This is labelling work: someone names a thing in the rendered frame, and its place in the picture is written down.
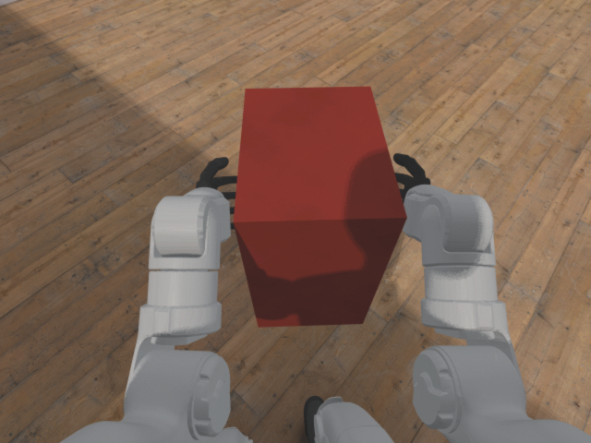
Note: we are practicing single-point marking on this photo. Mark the left robot hand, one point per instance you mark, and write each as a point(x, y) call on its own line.
point(207, 180)

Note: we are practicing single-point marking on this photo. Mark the left robot forearm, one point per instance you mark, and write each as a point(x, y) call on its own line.
point(186, 236)

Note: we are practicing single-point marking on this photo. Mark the left robot upper arm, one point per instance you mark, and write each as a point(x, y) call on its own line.
point(174, 396)

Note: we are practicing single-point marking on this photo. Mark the right robot upper arm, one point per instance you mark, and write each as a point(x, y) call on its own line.
point(473, 394)

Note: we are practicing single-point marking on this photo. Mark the right robot thigh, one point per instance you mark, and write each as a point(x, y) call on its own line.
point(346, 422)

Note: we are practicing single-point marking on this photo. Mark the right robot forearm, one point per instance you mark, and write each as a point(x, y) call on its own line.
point(458, 253)

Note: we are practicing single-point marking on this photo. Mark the right robot hand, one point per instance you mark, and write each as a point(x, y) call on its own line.
point(418, 173)

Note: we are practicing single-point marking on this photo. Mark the right robot shin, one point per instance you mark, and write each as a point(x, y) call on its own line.
point(329, 401)

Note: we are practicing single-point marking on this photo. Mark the carton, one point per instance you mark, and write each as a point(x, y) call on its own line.
point(318, 210)

